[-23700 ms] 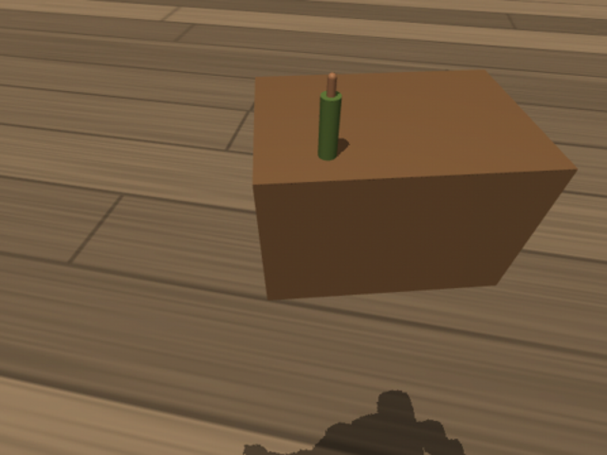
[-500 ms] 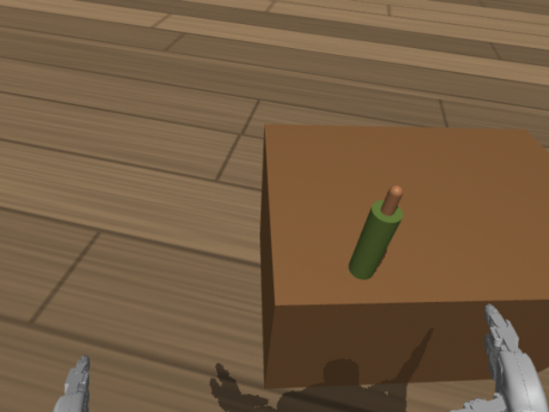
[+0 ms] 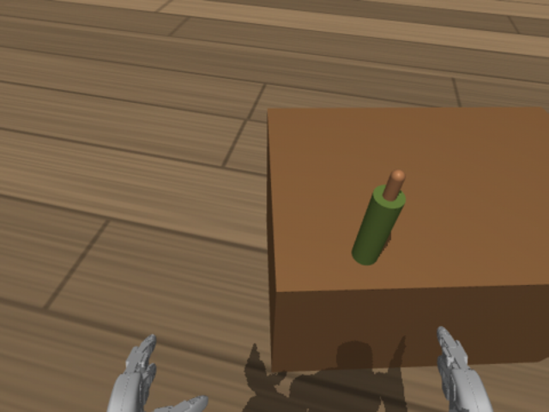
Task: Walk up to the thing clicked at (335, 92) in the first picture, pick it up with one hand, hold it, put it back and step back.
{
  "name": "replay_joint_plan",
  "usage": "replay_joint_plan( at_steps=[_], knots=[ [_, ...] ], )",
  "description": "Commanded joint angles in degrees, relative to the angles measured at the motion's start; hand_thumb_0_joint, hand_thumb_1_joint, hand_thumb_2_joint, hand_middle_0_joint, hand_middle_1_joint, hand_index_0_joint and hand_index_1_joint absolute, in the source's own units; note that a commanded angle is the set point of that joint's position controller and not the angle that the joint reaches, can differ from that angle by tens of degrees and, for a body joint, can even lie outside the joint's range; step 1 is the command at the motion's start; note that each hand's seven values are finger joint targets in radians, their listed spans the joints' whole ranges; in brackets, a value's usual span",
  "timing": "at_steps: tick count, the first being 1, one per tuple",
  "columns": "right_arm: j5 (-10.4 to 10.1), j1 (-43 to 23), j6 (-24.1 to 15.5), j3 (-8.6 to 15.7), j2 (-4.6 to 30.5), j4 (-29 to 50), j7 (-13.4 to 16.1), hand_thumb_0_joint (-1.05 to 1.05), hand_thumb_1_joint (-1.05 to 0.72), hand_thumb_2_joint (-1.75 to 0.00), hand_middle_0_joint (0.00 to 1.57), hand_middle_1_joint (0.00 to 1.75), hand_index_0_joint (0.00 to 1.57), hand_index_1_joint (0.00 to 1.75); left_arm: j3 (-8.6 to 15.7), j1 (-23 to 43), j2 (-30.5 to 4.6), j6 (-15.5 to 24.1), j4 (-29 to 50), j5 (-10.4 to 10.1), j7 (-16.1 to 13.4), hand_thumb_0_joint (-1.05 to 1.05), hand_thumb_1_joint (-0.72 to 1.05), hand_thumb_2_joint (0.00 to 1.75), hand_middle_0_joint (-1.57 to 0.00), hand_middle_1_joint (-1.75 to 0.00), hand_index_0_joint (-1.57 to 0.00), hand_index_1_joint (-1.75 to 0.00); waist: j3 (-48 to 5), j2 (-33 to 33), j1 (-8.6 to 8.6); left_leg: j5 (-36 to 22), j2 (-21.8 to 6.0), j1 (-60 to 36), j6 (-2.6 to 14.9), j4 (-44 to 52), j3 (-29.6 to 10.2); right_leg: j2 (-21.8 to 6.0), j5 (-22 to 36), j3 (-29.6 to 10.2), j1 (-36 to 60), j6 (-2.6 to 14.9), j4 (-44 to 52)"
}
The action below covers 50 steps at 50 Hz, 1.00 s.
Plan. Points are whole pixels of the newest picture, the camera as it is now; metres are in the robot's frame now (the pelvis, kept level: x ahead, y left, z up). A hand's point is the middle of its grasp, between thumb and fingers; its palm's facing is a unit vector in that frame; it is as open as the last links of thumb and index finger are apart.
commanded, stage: home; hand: right
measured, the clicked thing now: (379, 219) +0.46 -0.20 -0.02
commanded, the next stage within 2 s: none
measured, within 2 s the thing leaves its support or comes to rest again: neither
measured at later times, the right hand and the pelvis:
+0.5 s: hand (401, 388) +0.18 -0.18 -0.07, palm faces +0.10 +0.96 -0.26, open 17.4 cm; pelvis +0.02 +0.00 -0.01, yaw +0 degrees
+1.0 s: hand out of the picture +0.09 -0.25 -0.12, palm faces -0.05 +0.92 -0.38, open 17.3 cm; pelvis +0.01 +0.00 +0.02, yaw +0 degrees
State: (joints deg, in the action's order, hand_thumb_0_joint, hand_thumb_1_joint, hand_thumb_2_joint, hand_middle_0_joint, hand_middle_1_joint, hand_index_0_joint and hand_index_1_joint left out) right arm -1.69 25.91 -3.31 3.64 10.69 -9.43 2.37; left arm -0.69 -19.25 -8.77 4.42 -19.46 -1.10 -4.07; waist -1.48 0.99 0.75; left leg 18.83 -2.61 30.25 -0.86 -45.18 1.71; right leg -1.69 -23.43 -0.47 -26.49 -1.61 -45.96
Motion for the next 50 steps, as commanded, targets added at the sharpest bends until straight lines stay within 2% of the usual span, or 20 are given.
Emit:
replay_joint_plan(
  at_steps=[1, 5, 8, 11, 14, 15, 16, 17, 18, 19, 23, 24, 25, 27, 30, 34, 37, 45, 48, 50],
  knots=[
    [0.6, -6.1, -2.6, 4.1, 9.2, 10.3, 1.1, 0.00, 0.57, -0.05, 0.05, 0.05, 0.05, 0.05, 8.0, -1.4, -11.8, 3.2, 11.2, 0.1, -1.5, 0.00, 0.71, 0.79, -0.18, -0.26, -0.18, -0.26, -9.9, -1.1, -1.96, -5.2, 1.6, -6.8, 0.37, 6.2, 2.5, 1.4, 7.6, 1.9, 0.9, 1.51, 8.0],
    [0.7, -8.1, -1.5, 2.6, 8.3, 7.9, 1.7, 0.00, 0.59, -0.03, 0.05, 0.05, 0.05, 0.05, 2.1, 1.5, -5.7, 2.5, 10.8, -0.1, -1.2, 0.00, 0.83, 0.86, -0.19, -0.28, -0.19, -0.28, -7.0, 1.7, -0.04, -1.9, 1.5, -6.2, 0.74, 6.1, 2.0, 1.5, 4.6, 2.1, -2.5, 1.30, 8.0],
    [0.6, -5.8, -1.0, -1.6, 4.3, 3.4, 1.6, 0.00, 0.58, -0.04, 0.05, 0.05, 0.05, 0.05, -0.7, 5.3, -3.9, 2.6, 11.9, 0.1, -0.9, 0.00, 0.89, 0.90, -0.20, -0.29, -0.20, -0.30, -4.9, 2.2, 0.23, -0.1, 1.4, -6.0, 0.88, 6.4, 1.7, 1.5, 2.5, 2.6, -5.0, 1.17, 8.5],
    [0.4, -5.0, -1.0, 0.1, 7.6, 8.1, 2.1, 0.00, 0.55, -0.06, 0.05, 0.05, 0.05, 0.05, 0.6, 3.1, -5.6, 2.2, 11.4, 0.2, -0.6, 0.00, 0.90, 0.90, -0.20, -0.30, -0.20, -0.30, -8.9, 5.4, 1.17, -4.2, 1.5, -8.3, 1.15, 5.5, 2.0, 1.5, 7.1, 2.5, -3.3, 0.66, 8.0],
    [0.4, -1.5, -0.1, -0.5, 6.8, 5.2, 2.2, 0.00, 0.57, -0.05, 0.05, 0.05, 0.05, 0.05, 4.6, 1.0, -8.9, 1.4, 11.3, 0.3, -0.7, 0.00, 0.90, 0.90, -0.20, -0.30, -0.20, -0.30, -8.4, 1.5, -0.40, -7.9, 1.7, -8.2, 0.68, 5.4, 2.4, 1.5, 10.7, 2.8, -2.7, 0.92, 7.0],
    [0.5, 1.7, 0.5, 3.6, 8.1, 6.3, 3.3, 0.00, 0.56, -0.05, 0.05, 0.05, 0.05, 0.05, 4.2, 3.3, -11.4, 1.2, 0.9, 0.2, -0.9, 0.00, 0.90, 0.90, -0.20, -0.30, -0.20, -0.30, -7.9, 0.9, 0.00, -7.3, 2.5, -7.6, 0.75, 4.7, 2.5, 1.2, 9.7, 2.2, -2.3, 1.27, 5.7],
    [0.6, 1.4, 1.4, -1.3, 4.2, 4.0, 2.7, 0.00, 0.56, -0.05, 0.05, 0.05, 0.05, 0.05, 3.2, 3.5, -10.3, 1.4, 2.2, -0.1, -0.8, 0.00, 0.90, 0.90, -0.20, -0.30, -0.20, -0.30, -5.0, -1.8, -1.76, -6.4, 2.7, -5.8, 0.58, 5.0, 2.8, 1.0, 8.7, 2.0, -3.4, 1.53, 5.8],
    [0.5, -1.1, 1.5, -0.9, 4.8, 6.3, 2.8, 0.00, 0.53, -0.07, 0.06, 0.06, 0.06, 0.06, 2.7, 4.4, -9.5, 1.4, 3.0, -0.2, -0.9, 0.00, 0.90, 0.90, -0.20, -0.30, -0.20, -0.30, -5.6, -2.5, -1.70, -5.6, 2.6, -5.6, 0.46, 5.3, 2.6, 1.0, 7.6, 2.0, -3.6, 1.81, 5.5],
    [0.5, -1.5, 1.9, -2.7, 3.1, 4.9, 2.7, 0.00, 0.54, -0.06, 0.05, 0.05, 0.05, 0.05, 2.8, 4.7, -9.3, 1.6, 2.1, -0.1, -0.8, 0.00, 0.90, 0.90, -0.20, -0.30, -0.20, -0.30, -4.8, -4.3, -2.22, -5.2, 2.5, -5.2, 0.28, 5.3, 2.8, 1.0, 7.1, 2.0, -4.7, 2.04, 5.4],
    [0.5, -3.4, 1.9, -0.7, 5.1, 7.2, 3.1, 0.00, 0.53, -0.07, 0.06, 0.06, 0.06, 0.06, 2.8, 5.6, -9.6, 1.7, 1.6, -0.2, -1.0, 0.00, 0.90, 0.90, -0.20, -0.30, -0.20, -0.30, -5.3, -2.9, -1.52, -5.0, 2.5, -4.6, 0.41, 4.9, 2.6, 0.9, 6.9, 1.9, -4.5, 1.91, 5.2],
    [0.8, -5.2, 2.3, -1.2, 5.8, 11.1, 3.6, 0.00, 0.53, -0.07, 0.06, 0.06, 0.06, 0.06, 3.2, 5.9, -10.0, 1.9, -0.2, -0.1, -1.6, 0.00, 0.90, 0.90, -0.20, -0.30, -0.20, -0.30, -9.5, -3.0, -3.03, -9.2, 2.3, -5.4, 0.20, 4.0, 1.9, 1.1, 10.5, 2.0, -1.3, 2.14, 3.2],
    [0.7, -6.3, 2.6, -0.3, 6.8, 12.5, 3.9, 0.00, 0.54, -0.06, 0.05, 0.05, 0.05, 0.05, 3.2, 6.5, -10.0, 2.0, -0.5, -0.1, -1.8, 0.00, 0.90, 0.90, -0.20, -0.30, -0.20, -0.30, -9.4, -1.9, -2.46, -9.2, 2.3, -5.6, 0.26, 4.1, 1.8, 1.2, 10.5, 1.9, -1.6, 2.09, 3.2],
    [6.8, -8.4, 1.2, 2.4, 18.5, -7.6, 1.9, 0.00, 0.54, -0.06, 0.05, 0.05, 0.05, 0.05, 4.9, 6.3, -19.7, 0.1, -12.3, 6.0, 0.0, 0.00, 0.90, 0.90, -0.20, -0.30, -0.20, -0.30, -8.9, -0.1, -1.24, -11.9, -2.4, -11.0, 3.57, 2.6, -3.8, -3.0, 17.5, -2.2, 4.0, 4.63, 4.0],
    [6.6, -7.3, 0.7, 2.3, 17.3, -12.1, 0.7, 0.00, 0.56, -0.05, 0.05, 0.05, 0.05, 0.05, 5.2, 7.1, -19.1, -1.4, -13.7, 6.3, 1.1, 0.00, 0.90, 0.90, -0.20, -0.30, -0.20, -0.30, -10.4, -1.2, -1.53, -15.6, -3.0, -11.8, 5.39, 2.7, -5.1, -2.3, 17.9, -2.1, 4.4, 5.21, 2.2],
    [4.8, -8.4, -0.5, 0.6, 16.9, -15.9, -0.4, 0.00, 0.54, -0.06, 0.05, 0.05, 0.05, 0.05, 4.3, 9.2, -18.4, -1.6, -15.6, 4.0, 2.7, 0.00, 0.90, 0.90, -0.20, -0.30, -0.20, -0.30, -5.9, -3.2, -1.58, -11.5, -3.0, -10.4, 5.32, 6.5, -5.2, -1.9, 10.3, -2.2, 3.5, 4.67, 5.1],
    [4.0, -12.0, -0.6, 0.2, 17.2, -23.0, -1.0, 0.00, 0.53, -0.06, 0.05, 0.06, 0.05, 0.06, 4.2, 8.8, -19.7, -1.9, -20.2, 3.5, 3.2, 0.00, 0.90, 0.90, -0.20, -0.30, -0.20, -0.30, -4.8, -0.9, -1.45, -15.4, -2.8, -12.0, 4.40, 5.5, -4.3, -2.3, 15.0, -3.5, 4.9, 4.59, 7.6],
    [4.2, -12.9, -0.2, 0.1, 18.4, -27.6, -1.0, 0.00, 0.54, -0.06, 0.05, 0.05, 0.05, 0.05, 4.2, 9.7, -20.6, -2.1, -22.5, 3.4, 3.4, 0.00, 0.90, 0.90, -0.20, -0.30, -0.20, -0.30, -3.0, 0.6, -1.27, -13.9, -2.4, -13.0, 4.19, 6.5, -4.0, -3.1, 14.6, -5.0, 5.4, 4.99, 10.5],
    [3.7, -15.6, 0.5, -0.5, 20.6, -37.5, -1.2, 0.00, 0.52, -0.07, 0.06, 0.06, 0.06, 0.06, 3.8, 9.5, -22.2, -3.2, -29.6, 2.8, 3.4, 0.00, 0.90, 0.90, -0.20, -0.30, -0.20, -0.30, 1.8, -0.7, -1.27, -5.7, -4.0, -15.3, 3.67, 16.6, -6.5, -2.5, 5.2, -5.1, 7.2, 4.33, 18.4],
    [3.5, -16.1, 0.6, -1.1, 21.4, -40.8, -1.2, 0.00, 0.51, -0.08, 0.06, 0.06, 0.06, 0.06, 3.5, 9.6, -22.8, -3.3, -32.2, 2.7, 3.6, 0.00, 0.90, 0.90, -0.20, -0.30, -0.20, -0.30, 3.5, -1.5, -0.92, -1.7, -4.3, -15.7, 3.14, 20.6, -7.2, -2.6, 4.9, -5.2, 8.9, 4.15, 21.0],
    [3.4, -16.9, 0.7, -1.3, 21.3, -42.6, -1.2, 0.00, 0.52, -0.07, 0.06, 0.06, 0.06, 0.06, 3.3, 9.6, -23.0, -3.2, -33.8, 2.6, 3.6, 0.00, 0.90, 0.90, -0.20, -0.30, -0.20, -0.30, 2.4, -1.7, -1.03, -4.3, -4.5, -17.1, 3.00, 21.3, -6.7, -3.3, 7.5, -5.6, 11.4, 4.04, 22.6]
  ],
)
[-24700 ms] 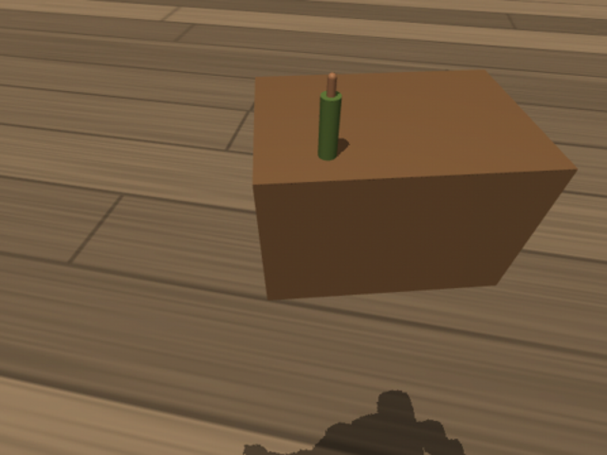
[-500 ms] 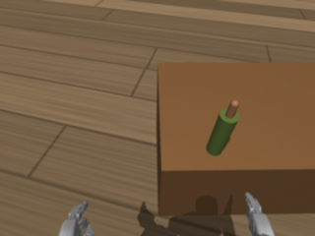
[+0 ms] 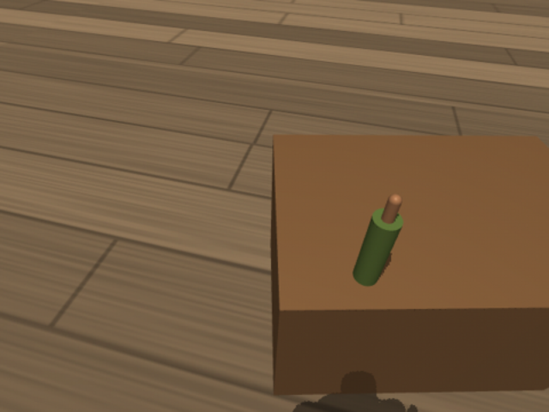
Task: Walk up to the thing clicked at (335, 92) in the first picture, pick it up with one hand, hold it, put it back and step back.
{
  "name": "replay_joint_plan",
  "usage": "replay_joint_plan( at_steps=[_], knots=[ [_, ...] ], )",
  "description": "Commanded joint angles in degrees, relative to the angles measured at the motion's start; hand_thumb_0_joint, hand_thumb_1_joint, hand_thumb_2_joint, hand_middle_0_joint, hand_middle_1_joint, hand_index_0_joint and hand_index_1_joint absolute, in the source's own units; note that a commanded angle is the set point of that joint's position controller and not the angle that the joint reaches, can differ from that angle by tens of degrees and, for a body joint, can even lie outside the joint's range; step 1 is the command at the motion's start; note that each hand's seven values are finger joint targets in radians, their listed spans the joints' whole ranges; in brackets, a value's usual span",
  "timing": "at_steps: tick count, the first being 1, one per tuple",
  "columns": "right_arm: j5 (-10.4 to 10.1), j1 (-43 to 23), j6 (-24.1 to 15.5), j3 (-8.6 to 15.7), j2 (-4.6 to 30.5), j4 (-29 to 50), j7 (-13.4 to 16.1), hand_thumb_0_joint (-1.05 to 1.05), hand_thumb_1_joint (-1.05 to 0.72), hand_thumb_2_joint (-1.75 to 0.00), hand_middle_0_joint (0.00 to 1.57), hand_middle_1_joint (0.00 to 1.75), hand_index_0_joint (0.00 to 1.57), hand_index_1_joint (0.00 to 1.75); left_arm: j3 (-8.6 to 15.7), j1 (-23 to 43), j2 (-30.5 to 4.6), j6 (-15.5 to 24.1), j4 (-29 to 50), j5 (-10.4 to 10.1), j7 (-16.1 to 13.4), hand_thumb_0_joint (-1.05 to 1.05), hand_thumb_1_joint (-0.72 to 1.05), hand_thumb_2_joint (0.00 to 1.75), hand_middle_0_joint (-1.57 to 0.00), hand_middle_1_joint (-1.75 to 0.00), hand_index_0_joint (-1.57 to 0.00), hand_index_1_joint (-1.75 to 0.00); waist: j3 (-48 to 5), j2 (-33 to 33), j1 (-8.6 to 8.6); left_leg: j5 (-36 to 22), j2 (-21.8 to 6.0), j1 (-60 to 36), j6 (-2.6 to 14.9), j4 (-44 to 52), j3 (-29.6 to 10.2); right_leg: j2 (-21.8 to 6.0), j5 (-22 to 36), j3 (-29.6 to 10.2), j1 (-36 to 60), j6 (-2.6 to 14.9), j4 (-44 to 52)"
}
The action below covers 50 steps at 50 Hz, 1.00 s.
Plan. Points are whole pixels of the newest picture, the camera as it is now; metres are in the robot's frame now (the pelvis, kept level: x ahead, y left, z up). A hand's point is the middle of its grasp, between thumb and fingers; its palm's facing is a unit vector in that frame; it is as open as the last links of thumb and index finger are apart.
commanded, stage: home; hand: right
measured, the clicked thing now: (378, 240) +0.45 -0.20 -0.04
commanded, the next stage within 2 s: stand in 1.58 s
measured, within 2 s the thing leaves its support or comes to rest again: neither
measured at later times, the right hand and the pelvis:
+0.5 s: hand out of the picture +0.04 -0.26 -0.14, palm faces -0.03 +0.93 -0.37, open 17.2 cm; pelvis -0.01 +0.00 +0.02, yaw +0 degrees
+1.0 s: hand out of the picture +0.07 -0.25 -0.13, palm faces -0.03 +0.93 -0.36, open 17.1 cm; pelvis +0.01 +0.00 +0.02, yaw +0 degrees
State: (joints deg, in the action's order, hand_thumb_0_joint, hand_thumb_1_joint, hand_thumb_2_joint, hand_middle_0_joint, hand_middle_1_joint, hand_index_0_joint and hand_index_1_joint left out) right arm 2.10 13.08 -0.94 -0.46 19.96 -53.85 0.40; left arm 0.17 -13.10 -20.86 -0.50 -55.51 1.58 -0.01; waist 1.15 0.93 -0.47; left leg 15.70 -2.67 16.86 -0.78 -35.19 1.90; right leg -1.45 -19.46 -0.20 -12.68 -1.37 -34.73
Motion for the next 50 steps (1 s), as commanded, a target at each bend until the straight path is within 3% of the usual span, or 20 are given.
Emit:
replay_joint_plan(
  at_steps=[1, 3, 9, 12, 15, 18, 28, 32, 33, 35, 43, 47, 50],
  knots=[
    [-0.5, -3.9, -1.8, 2.7, 12.3, 1.0, 0.8, 0.00, 0.53, -0.06, 0.05, 0.06, 0.05, 0.06, 2.3, 3.4, -10.9, 1.9, 1.6, -0.2, -0.4, 0.00, 0.90, 0.90, -0.20, -0.30, -0.20, -0.30, -1.2, -1.7, 0.29, -3.9, -4.4, -5.3, 2.74, 11.4, -6.6, -3.6, 5.6, -5.8, -1.5, 3.62, 11.7],
    [-0.7, -4.1, -1.9, 2.4, 12.5, -0.7, 0.8, 0.00, 0.55, -0.05, 0.05, 0.05, 0.05, 0.05, 2.1, 3.3, -11.1, 1.9, 0.2, -0.5, -0.5, 0.00, 0.90, 0.90, -0.20, -0.30, -0.20, -0.30, -1.1, -2.3, 0.11, -6.3, -4.7, -6.2, 2.49, 12.8, -6.7, -3.5, 7.2, -5.5, 0.0, 3.29, 12.5],
    [-1.1, -5.5, -1.6, 2.1, 12.4, -3.9, 0.8, 0.00, 0.52, -0.07, 0.06, 0.06, 0.06, 0.06, 1.6, 4.4, -11.0, 1.8, -2.6, -0.5, -0.4, 0.00, 0.90, 0.90, -0.20, -0.30, -0.20, -0.30, 0.1, -2.3, 0.40, -3.2, -4.6, -7.5, 1.96, 15.6, -6.0, -4.0, 7.0, -5.5, 0.7, 2.96, 15.7],
    [-1.1, -6.3, -1.2, 2.0, 12.4, -5.2, 0.6, 0.00, 0.51, -0.08, 0.06, 0.06, 0.06, 0.06, 1.6, 4.5, -11.0, 1.6, -3.9, -0.4, -0.3, 0.00, 0.90, 0.90, -0.20, -0.30, -0.20, -0.30, 2.7, -2.4, 0.42, 2.2, -4.6, -5.3, 1.64, 18.3, -6.9, -3.5, 3.6, -4.7, 0.0, 2.64, 16.4],
    [-1.2, -6.6, -1.0, 2.1, 12.6, -6.0, 0.6, 0.00, 0.52, -0.07, 0.06, 0.06, 0.06, 0.06, 1.6, 4.6, -11.0, 1.7, -4.6, -0.3, -0.3, 0.00, 0.90, 0.90, -0.20, -0.30, -0.20, -0.30, 1.8, -1.8, 0.42, 2.2, -4.6, -5.7, 1.85, 18.2, -6.7, -3.9, 4.0, -5.0, 1.0, 2.52, 17.6],
    [-1.2, -6.2, -0.6, 2.1, 12.4, -6.7, 0.3, 0.00, 0.53, -0.07, 0.06, 0.06, 0.06, 0.06, 1.7, 5.2, -11.4, 1.6, -5.2, -0.2, -0.3, 0.00, 0.90, 0.90, -0.20, -0.30, -0.20, -0.30, 3.3, -0.2, 0.82, 4.2, -4.2, -5.6, 1.70, 18.3, -6.5, -4.2, -1.1, -5.6, -1.2, 2.45, 19.2],
    [-1.3, -7.6, -0.7, 2.1, 12.5, -7.8, 0.2, 0.00, 0.51, -0.08, 0.06, 0.06, 0.06, 0.06, 1.6, 6.4, -11.2, 2.0, -6.0, -0.6, -0.5, 0.00, 0.90, 0.90, -0.20, -0.30, -0.20, -0.30, 0.1, -0.6, 0.71, -3.6, -4.7, -8.1, 1.85, 18.0, -6.1, -4.9, 6.7, -5.2, 2.1, 2.35, 18.9],
    [-1.2, -7.7, -0.7, 2.2, 12.9, -8.3, 0.3, 0.00, 0.50, -0.08, 0.06, 0.06, 0.06, 0.06, 1.6, 6.5, -11.2, 1.7, -6.3, -0.6, -0.4, 0.00, 0.90, 0.90, -0.20, -0.30, -0.20, -0.30, 0.5, -1.2, 0.73, -1.8, -4.9, -7.8, 1.85, 18.8, -6.3, -4.8, 5.9, -4.9, 2.0, 2.42, 18.7],
    [-1.3, -7.6, -0.8, 2.1, 12.7, -8.3, 0.3, 0.00, 0.50, -0.08, 0.06, 0.06, 0.06, 0.06, 1.5, 6.8, -11.1, 1.8, -6.2, -0.7, -0.4, 0.00, 0.90, 0.90, -0.20, -0.30, -0.20, -0.30, -0.7, -1.0, 0.64, -4.7, -5.0, -8.5, 1.88, 18.4, -6.0, -5.2, 7.6, -5.1, 3.1, 2.48, 18.5],
    [-1.4, -7.7, -0.8, 2.1, 12.7, -8.6, 0.3, 0.00, 0.50, -0.08, 0.06, 0.06, 0.06, 0.06, 1.5, 6.3, -11.1, 1.8, -6.7, -0.7, -0.4, 0.00, 0.90, 0.90, -0.20, -0.30, -0.20, -0.30, -0.2, -1.1, 0.72, -4.0, -5.0, -8.8, 1.88, 18.7, -6.2, -4.9, 7.5, -4.7, 2.6, 2.30, 18.6],
    [-1.4, -8.2, -0.8, 2.2, 12.7, -8.8, 0.3, 0.00, 0.50, -0.08, 0.06, 0.06, 0.06, 0.06, 1.6, 7.2, -11.0, 1.8, -6.9, -0.8, -0.6, 0.00, 0.90, 0.90, -0.20, -0.30, -0.20, -0.30, -1.2, -0.9, 0.70, -10.2, -5.3, -10.1, 2.03, 18.1, -5.7, -5.6, 11.3, -4.6, 4.5, 2.02, 18.6],
    [-1.4, -8.3, -0.8, 2.3, 12.5, -9.0, 0.3, 0.00, 0.53, -0.07, 0.06, 0.06, 0.06, 0.06, 1.7, 7.4, -10.8, 1.7, -7.0, -0.8, -0.5, 0.00, 0.90, 0.90, -0.20, -0.30, -0.20, -0.30, -0.2, -1.1, 0.90, -7.8, -5.0, -9.5, 1.56, 18.9, -5.7, -5.4, 9.5, -4.2, 3.8, 1.93, 19.0],
    [-1.4, -8.7, -0.8, 2.4, 12.6, -8.8, 0.4, 0.00, 0.52, -0.07, 0.06, 0.06, 0.06, 0.06, 1.7, 7.4, -10.7, 1.8, -6.7, -0.7, -0.5, 0.00, 0.90, 0.90, -0.20, -0.30, -0.20, -0.30, -1.8, -1.7, 0.72, -11.5, -5.1, -10.5, 1.71, 18.2, -5.6, -5.7, 12.7, -4.1, 5.2, 1.86, 18.8]
  ],
)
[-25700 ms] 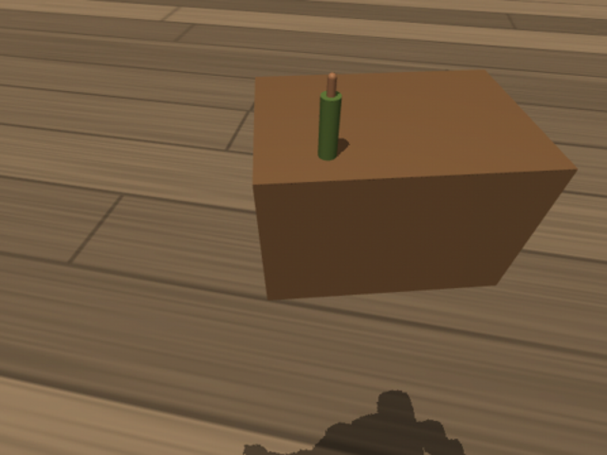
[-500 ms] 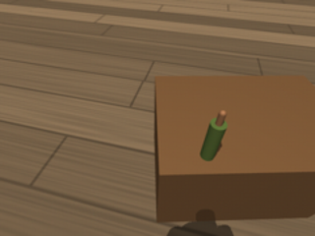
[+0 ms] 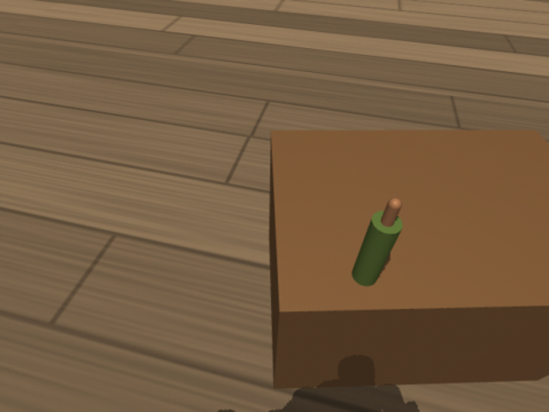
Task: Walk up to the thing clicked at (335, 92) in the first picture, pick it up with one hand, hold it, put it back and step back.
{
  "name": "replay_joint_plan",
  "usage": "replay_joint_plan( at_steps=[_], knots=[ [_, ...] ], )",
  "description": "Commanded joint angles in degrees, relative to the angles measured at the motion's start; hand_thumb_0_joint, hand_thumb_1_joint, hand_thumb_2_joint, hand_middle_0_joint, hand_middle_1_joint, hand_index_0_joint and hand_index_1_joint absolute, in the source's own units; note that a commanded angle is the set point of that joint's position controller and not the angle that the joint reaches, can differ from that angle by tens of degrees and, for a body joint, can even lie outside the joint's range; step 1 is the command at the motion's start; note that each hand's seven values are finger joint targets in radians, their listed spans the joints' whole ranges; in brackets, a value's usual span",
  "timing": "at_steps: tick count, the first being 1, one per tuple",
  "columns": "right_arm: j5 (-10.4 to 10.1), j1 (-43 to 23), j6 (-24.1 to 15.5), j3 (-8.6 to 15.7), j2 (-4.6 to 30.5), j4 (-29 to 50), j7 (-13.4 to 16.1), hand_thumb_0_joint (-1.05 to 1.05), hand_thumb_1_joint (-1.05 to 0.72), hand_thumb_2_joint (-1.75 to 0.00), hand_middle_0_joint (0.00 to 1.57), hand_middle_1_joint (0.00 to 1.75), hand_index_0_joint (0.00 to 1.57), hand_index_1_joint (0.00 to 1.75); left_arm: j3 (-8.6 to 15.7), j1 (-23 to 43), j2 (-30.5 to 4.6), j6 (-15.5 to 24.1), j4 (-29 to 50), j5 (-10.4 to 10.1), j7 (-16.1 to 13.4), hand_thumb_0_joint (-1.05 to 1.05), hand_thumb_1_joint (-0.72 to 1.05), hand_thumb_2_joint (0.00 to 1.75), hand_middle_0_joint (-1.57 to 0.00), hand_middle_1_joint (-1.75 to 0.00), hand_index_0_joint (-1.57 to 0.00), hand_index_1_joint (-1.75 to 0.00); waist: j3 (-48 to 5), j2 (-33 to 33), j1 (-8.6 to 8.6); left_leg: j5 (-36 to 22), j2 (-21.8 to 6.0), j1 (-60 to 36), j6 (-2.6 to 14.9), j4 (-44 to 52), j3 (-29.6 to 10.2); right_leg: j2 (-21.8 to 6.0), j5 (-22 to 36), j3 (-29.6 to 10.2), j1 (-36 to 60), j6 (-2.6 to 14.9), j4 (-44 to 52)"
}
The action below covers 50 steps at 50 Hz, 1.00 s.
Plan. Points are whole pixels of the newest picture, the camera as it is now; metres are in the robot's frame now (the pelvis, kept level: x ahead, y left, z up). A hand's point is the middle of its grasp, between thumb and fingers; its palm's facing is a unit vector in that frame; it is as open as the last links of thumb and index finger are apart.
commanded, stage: home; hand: right
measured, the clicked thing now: (378, 242) +0.44 -0.21 -0.06
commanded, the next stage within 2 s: stand in 0.58 s
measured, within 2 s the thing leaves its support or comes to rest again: neither
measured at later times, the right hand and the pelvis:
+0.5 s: hand out of the picture +0.09 -0.25 -0.15, palm faces -0.02 +0.93 -0.36, open 17.2 cm; pelvis +0.01 +0.00 +0.00, yaw +1 degrees
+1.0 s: hand out of the picture +0.08 -0.25 -0.15, palm faces -0.03 +0.94 -0.35, open 12.3 cm; pelvis +0.01 +0.00 +0.00, yaw +1 degrees
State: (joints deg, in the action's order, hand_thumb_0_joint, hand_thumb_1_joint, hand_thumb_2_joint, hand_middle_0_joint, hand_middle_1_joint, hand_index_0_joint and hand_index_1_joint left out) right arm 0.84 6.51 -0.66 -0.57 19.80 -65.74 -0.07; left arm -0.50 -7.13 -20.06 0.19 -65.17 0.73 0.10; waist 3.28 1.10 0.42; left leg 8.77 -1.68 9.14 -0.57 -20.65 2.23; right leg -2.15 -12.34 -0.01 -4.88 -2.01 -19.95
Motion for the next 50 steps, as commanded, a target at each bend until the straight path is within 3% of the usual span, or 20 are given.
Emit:
replay_joint_plan(
  at_steps=[1, 3, 11, 16, 20, 25, 30, 34, 36, 37, 42, 44, 50],
  knots=[
    [-0.2, -2.2, -1.1, 2.4, 12.7, 3.0, 0.8, 0.00, 0.51, -0.08, 0.06, 0.06, 0.06, 0.06, 2.4, 1.6, -11.6, 1.1, 2.9, 0.1, -0.7, 0.00, 0.90, 0.90, -0.20, -0.30, -0.20, -0.30, -3.6, -1.7, -0.24, -4.6, -6.1, -2.6, 1.62, 3.7, -5.9, -5.0, 5.9, -4.2, -2.2, 2.38, 4.0],
    [-0.3, -2.5, -1.2, 2.5, 12.6, 3.0, 0.9, 0.00, 0.52, -0.07, 0.06, 0.06, 0.06, 0.06, 2.4, 1.7, -11.4, 1.1, 2.9, 0.0, -0.7, 0.00, 0.90, 0.90, -0.20, -0.30, -0.20, -0.30, -5.0, -1.1, -0.25, -9.1, -6.6, -4.2, 1.69, 2.8, -5.8, -5.2, 8.2, -4.0, -1.7, 2.36, 3.7],
    [-0.4, -2.8, -1.0, 2.5, 12.5, 2.9, 1.0, 0.00, 0.51, -0.08, 0.06, 0.06, 0.06, 0.06, 2.5, 2.1, -11.4, 1.2, 3.2, 0.0, -0.9, 0.00, 0.90, 0.90, -0.20, -0.30, -0.20, -0.30, -6.3, -1.2, -0.15, -13.6, -6.6, -5.3, 1.65, 2.0, -5.4, -5.6, 13.2, -3.2, 0.3, 2.08, 3.5],
    [-0.3, -3.3, -0.9, 2.5, 12.6, 2.7, 1.0, 0.00, 0.53, -0.06, 0.05, 0.06, 0.05, 0.06, 2.5, 2.2, -11.4, 1.0, 3.2, 0.1, -0.9, 0.00, 0.90, 0.90, -0.20, -0.30, -0.20, -0.30, -4.8, -1.0, -0.22, -12.4, -6.6, -4.9, 1.37, 2.7, -5.6, -5.4, 11.2, -2.9, -0.4, 1.99, 4.3],
    [-0.2, -3.1, -0.8, 2.6, 12.7, 2.8, 0.9, 0.00, 0.53, -0.07, 0.05, 0.06, 0.05, 0.06, 2.7, 2.1, -11.2, 0.8, 3.1, 0.1, -0.8, 0.00, 0.90, 0.90, -0.20, -0.30, -0.20, -0.30, -2.9, -1.9, -0.18, -6.1, -6.1, -3.3, 1.25, 4.2, -5.7, -5.3, 6.2, -3.1, -1.2, 2.15, 5.2],
    [-0.3, -3.4, -1.0, 2.7, 12.4, 3.0, 0.8, 0.00, 0.54, -0.06, 0.05, 0.05, 0.05, 0.05, 2.8, 2.1, -11.5, 1.0, 3.4, 0.0, -0.8, 0.00, 0.90, 0.90, -0.20, -0.30, -0.20, -0.30, -3.3, -1.2, -0.21, -7.5, -6.4, -4.0, 1.34, 4.0, -6.0, -5.3, 5.5, -3.0, -1.5, 2.41, 5.3],
    [-0.2, -3.6, -0.9, 2.9, 12.5, 3.1, 0.7, 0.00, 0.53, -0.07, 0.06, 0.06, 0.06, 0.06, 2.9, 2.1, -11.4, 0.9, 3.7, 0.1, -0.6, 0.00, 0.90, 0.90, -0.20, -0.30, -0.20, -0.30, -2.9, -1.7, -0.06, -2.7, -6.0, -3.2, 1.39, 4.6, -6.0, -5.4, 3.5, -3.2, -1.9, 2.70, 5.8],
    [-0.3, -3.6, -0.9, 2.9, 12.5, 3.1, 0.7, 0.00, 0.54, -0.06, 0.05, 0.05, 0.05, 0.05, 2.8, 1.8, -11.5, 1.1, 3.8, 0.0, -0.7, 0.00, 0.90, 0.90, -0.20, -0.30, -0.20, -0.30, -4.0, -1.3, -0.16, -5.0, -6.2, -4.2, 1.49, 4.1, -6.2, -5.5, 4.6, -3.3, -1.5, 2.62, 5.6],
    [-0.3, -3.3, -0.9, 2.9, 12.5, 3.1, 0.7, 0.00, 0.38, -0.22, 0.20, 0.21, 0.20, 0.21, 2.9, 1.6, -11.6, 1.2, 3.8, 0.1, -0.7, 0.00, 0.90, 0.90, -0.20, -0.30, -0.20, -0.30, -4.9, -1.2, -0.13, -6.9, -6.2, -4.6, 1.61, 3.6, -6.1, -5.7, 6.8, -3.3, -0.9, 2.58, 5.5],
    [-0.2, -3.1, -0.9, 2.8, 12.4, 3.2, 0.7, 0.00, 0.30, -0.30, 0.20, 0.29, 0.20, 0.29, 3.0, 1.7, -11.9, 1.2, 3.9, 0.2, -0.7, 0.00, 0.90, 0.90, -0.20, -0.30, -0.20, -0.30, -4.5, -0.9, 0.09, -6.8, -6.0, -4.0, 1.50, 3.9, -6.0, -5.7, 7.1, -3.2, -1.0, 2.54, 5.4],
    [-0.2, -3.1, -1.0, 2.8, 12.7, 3.1, 0.7, 0.00, -0.10, -0.70, 0.20, 0.30, 0.20, 0.30, 2.9, 1.3, -11.8, 1.2, 4.1, 0.0, -0.7, 0.00, 0.90, 0.90, -0.20, -0.30, -0.20, -0.30, -5.1, -1.5, -0.27, -9.7, -6.3, -5.1, 1.70, 3.2, -5.8, -5.9, 9.1, -3.3, -0.6, 2.56, 4.9],
    [-0.2, -2.6, -1.0, 2.6, 12.4, 3.0, 0.8, 0.00, -0.26, -0.86, 0.20, 0.30, 0.20, 0.30, 2.9, 1.5, -11.7, 1.0, 3.9, -0.1, -0.7, 0.00, 0.90, 0.90, -0.20, -0.30, -0.20, -0.30, -4.2, -1.7, -0.04, -8.0, -6.1, -4.2, 1.39, 3.9, -5.8, -5.7, 7.9, -3.1, -1.1, 2.51, 4.9],
    [-0.2, -2.6, -0.9, 2.7, 12.4, 3.0, 0.7, 0.00, -0.74, -0.90, 0.20, 0.30, 0.20, 0.30, 2.9, 1.3, -11.8, 1.0, 4.0, 0.0, -0.7, 0.00, 0.90, 0.90, -0.20, -0.30, -0.20, -0.30, -3.3, -1.2, -0.12, -6.8, -6.0, -3.8, 1.31, 4.2, -5.9, -5.6, 6.1, -3.1, -1.6, 2.58, 5.5]
  ],
)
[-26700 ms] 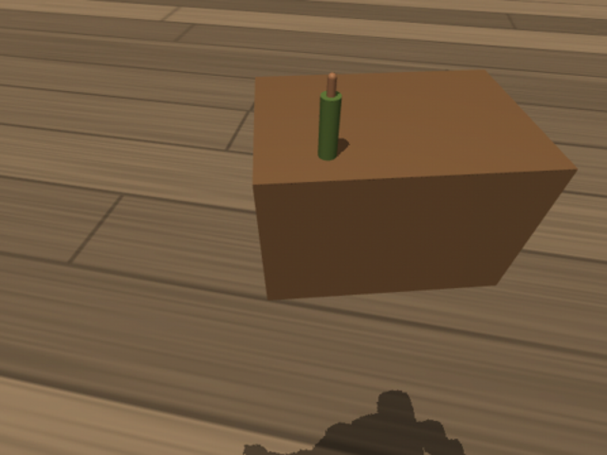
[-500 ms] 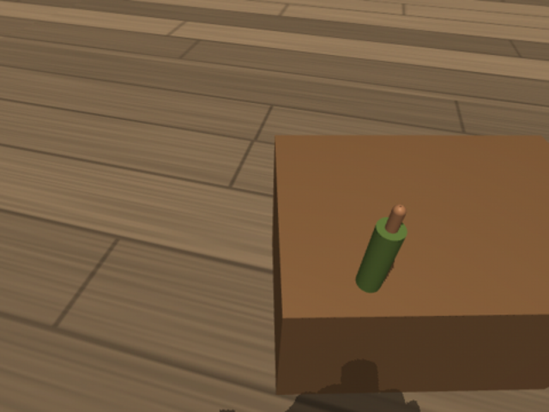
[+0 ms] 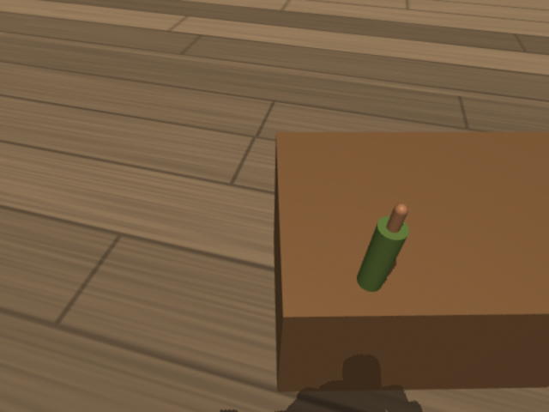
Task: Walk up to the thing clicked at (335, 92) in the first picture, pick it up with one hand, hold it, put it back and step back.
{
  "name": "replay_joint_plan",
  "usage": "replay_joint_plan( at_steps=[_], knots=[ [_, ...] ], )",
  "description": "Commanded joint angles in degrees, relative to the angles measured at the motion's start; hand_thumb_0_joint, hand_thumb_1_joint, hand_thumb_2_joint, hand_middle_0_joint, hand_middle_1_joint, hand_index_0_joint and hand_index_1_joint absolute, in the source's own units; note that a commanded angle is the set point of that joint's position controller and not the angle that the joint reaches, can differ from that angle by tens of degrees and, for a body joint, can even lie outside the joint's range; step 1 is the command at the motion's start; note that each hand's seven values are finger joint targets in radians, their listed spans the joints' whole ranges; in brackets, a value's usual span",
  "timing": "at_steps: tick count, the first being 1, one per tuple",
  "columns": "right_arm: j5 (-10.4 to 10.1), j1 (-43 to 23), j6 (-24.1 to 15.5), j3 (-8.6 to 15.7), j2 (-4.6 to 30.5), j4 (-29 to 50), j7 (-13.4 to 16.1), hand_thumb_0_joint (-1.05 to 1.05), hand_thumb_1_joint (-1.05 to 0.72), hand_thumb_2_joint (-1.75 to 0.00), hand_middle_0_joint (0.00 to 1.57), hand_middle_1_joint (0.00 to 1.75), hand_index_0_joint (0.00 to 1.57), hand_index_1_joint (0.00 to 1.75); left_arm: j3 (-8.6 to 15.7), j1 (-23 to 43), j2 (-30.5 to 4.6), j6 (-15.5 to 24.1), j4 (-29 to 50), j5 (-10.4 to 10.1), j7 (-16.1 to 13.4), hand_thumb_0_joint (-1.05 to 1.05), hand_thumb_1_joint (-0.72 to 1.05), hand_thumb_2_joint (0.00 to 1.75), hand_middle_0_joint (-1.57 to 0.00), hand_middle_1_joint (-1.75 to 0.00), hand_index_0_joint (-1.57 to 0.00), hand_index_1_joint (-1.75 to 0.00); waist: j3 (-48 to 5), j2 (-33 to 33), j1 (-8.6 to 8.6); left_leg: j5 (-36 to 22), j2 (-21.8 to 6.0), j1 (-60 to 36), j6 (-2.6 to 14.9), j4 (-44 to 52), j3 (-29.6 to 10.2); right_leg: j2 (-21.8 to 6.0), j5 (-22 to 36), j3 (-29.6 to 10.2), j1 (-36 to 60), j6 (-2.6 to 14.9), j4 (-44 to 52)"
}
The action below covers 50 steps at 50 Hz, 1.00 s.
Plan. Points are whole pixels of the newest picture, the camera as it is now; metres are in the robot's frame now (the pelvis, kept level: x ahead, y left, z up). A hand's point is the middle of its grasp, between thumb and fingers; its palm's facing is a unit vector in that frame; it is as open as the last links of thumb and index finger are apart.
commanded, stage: stand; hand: right
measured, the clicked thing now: (383, 248) +0.42 -0.21 -0.06
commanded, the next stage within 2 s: none
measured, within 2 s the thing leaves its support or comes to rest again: neither
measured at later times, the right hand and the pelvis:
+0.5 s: hand out of the picture +0.07 -0.26 -0.16, palm faces -0.02 +0.94 -0.35, open 7.4 cm; pelvis +0.00 +0.00 +0.00, yaw +0 degrees
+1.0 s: hand out of the picture +0.07 -0.26 -0.15, palm faces -0.02 +0.94 -0.35, open 7.3 cm; pelvis +0.00 +0.00 +0.00, yaw +0 degrees
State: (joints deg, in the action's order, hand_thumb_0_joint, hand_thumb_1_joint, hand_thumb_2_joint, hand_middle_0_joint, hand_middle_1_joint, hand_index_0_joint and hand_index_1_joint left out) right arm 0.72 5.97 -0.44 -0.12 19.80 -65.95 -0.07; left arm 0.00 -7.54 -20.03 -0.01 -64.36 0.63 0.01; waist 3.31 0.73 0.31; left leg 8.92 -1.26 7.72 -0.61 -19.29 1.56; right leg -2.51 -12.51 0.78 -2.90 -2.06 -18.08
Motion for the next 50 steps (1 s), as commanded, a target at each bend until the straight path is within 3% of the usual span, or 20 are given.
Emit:
replay_joint_plan(
  at_steps=[1, 2, 4, 9, 22, 30, 38, 45, 50],
  knots=[
    [-0.2, -2.4, -1.1, 2.3, 12.5, 3.3, 0.7, 0.00, -0.82, -0.90, 0.20, 0.30, 0.20, 0.30, 2.4, 1.5, -11.8, 1.3, 3.2, 0.1, -0.6, 0.00, 0.90, 0.90, -0.20, -0.30, -0.20, -0.30, -3.3, -0.6, -0.15, -7.8, -6.6, -2.8, 1.38, 2.7, -5.6, -5.2, 6.5, -3.7, -3.5, 2.62, 3.6],
    [-0.2, -2.4, -1.2, 2.4, 12.7, 3.4, 0.7, 0.00, -0.90, -0.90, 0.20, 0.30, 0.20, 0.30, 2.4, 1.3, -11.8, 1.3, 3.4, 0.2, -0.6, 0.00, 0.90, 0.90, -0.20, -0.30, -0.20, -0.30, -4.4, -0.9, -0.12, -8.3, -6.6, -3.5, 1.59, 2.2, -5.2, -5.4, 7.8, -4.0, -3.1, 2.60, 3.6],
    [-0.1, -2.2, -1.3, 2.3, 12.3, 3.5, 0.7, 0.00, -0.90, -0.90, 0.20, 0.30, 0.20, 0.30, 2.6, 1.9, -12.3, 1.4, 3.7, 0.1, -0.6, 0.00, 0.90, 0.90, -0.20, -0.30, -0.20, -0.30, -4.9, -0.6, -0.06, -10.3, -6.7, -3.5, 1.45, 2.3, -5.2, -5.5, 9.2, -4.0, -2.7, 2.61, 3.0],
    [-0.1, -2.3, -1.3, 2.4, 12.6, 3.5, 0.7, 0.00, -0.90, -0.90, 0.20, 0.30, 0.20, 0.30, 2.5, 1.7, -11.8, 1.2, 3.5, 0.2, -0.6, 0.00, 0.90, 0.90, -0.20, -0.30, -0.20, -0.30, -3.5, -1.1, -0.12, -7.2, -6.6, -2.9, 1.40, 3.0, -5.5, -5.3, 6.7, -3.6, -3.5, 2.55, 3.4],
    [-0.2, -2.3, -1.2, 2.7, 12.3, 3.9, 0.6, 0.00, -0.90, -0.90, 0.20, 0.30, 0.20, 0.30, 2.6, 1.9, -12.2, 1.5, 4.1, 0.0, -0.7, 0.00, 0.90, 0.90, -0.20, -0.30, -0.20, -0.30, -5.4, -0.4, 0.01, -11.3, -6.8, -3.9, 1.51, 1.7, -5.1, -5.7, 10.1, -3.7, -2.1, 2.71, 3.2],
    [-0.1, -1.9, -1.0, 2.4, 12.0, 3.7, 0.6, 0.00, -0.90, -0.90, 0.20, 0.30, 0.20, 0.30, 2.5, 1.9, -12.2, 1.5, 3.9, 0.1, -0.7, 0.00, 0.90, 0.90, -0.20, -0.30, -0.20, -0.30, -3.7, -0.5, 0.13, -8.6, -6.6, -2.6, 1.26, 2.5, -5.3, -5.5, 7.9, -3.5, -2.7, 2.56, 3.7],
    [-0.2, -2.0, -1.2, 2.5, 12.2, 3.8, 0.6, 0.00, -0.90, -0.90, 0.20, 0.30, 0.20, 0.30, 2.5, 1.6, -12.1, 1.5, 4.2, 0.1, -0.7, 0.00, 0.90, 0.90, -0.20, -0.30, -0.20, -0.30, -4.6, -0.8, -0.04, -10.5, -6.8, -3.4, 1.33, 2.1, -5.4, -5.6, 9.6, -3.6, -2.3, 2.65, 3.5],
    [-0.2, -2.3, -1.1, 2.6, 12.3, 3.9, 0.7, 0.00, -0.90, -0.90, 0.20, 0.30, 0.20, 0.30, 2.4, 1.6, -12.0, 1.3, 4.2, 0.2, -0.6, 0.00, 0.90, 0.90, -0.20, -0.30, -0.20, -0.30, -3.8, -0.9, -0.15, -9.2, -6.7, -3.2, 1.28, 2.6, -5.4, -5.4, 7.5, -3.3, -3.1, 2.73, 3.7],
    [-0.2, -2.2, -1.0, 2.7, 12.3, 3.7, 0.5, 0.00, -0.90, -0.90, 0.20, 0.30, 0.20, 0.30, 2.4, 1.7, -12.0, 1.3, 3.9, 0.1, -0.6, 0.00, 0.90, 0.90, -0.20, -0.30, -0.20, -0.30, -2.3, -0.4, 0.08, -4.0, -6.3, -1.7, 1.26, 3.7, -5.9, -5.2, 3.1, -3.4, -3.8, 2.83, 4.4]
  ],
)
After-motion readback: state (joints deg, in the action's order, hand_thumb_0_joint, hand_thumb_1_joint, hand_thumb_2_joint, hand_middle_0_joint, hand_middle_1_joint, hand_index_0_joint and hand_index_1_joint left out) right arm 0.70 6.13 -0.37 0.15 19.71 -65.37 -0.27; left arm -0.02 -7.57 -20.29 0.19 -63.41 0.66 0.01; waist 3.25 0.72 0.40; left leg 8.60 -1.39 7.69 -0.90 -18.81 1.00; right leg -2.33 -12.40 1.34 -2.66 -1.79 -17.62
